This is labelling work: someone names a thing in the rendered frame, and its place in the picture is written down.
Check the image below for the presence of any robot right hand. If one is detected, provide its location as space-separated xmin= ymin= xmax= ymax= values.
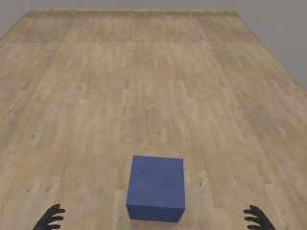
xmin=243 ymin=205 xmax=275 ymax=230

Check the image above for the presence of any robot left hand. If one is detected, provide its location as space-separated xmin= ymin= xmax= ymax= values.
xmin=33 ymin=204 xmax=65 ymax=230

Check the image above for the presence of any carton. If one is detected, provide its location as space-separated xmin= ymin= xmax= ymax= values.
xmin=126 ymin=155 xmax=186 ymax=223

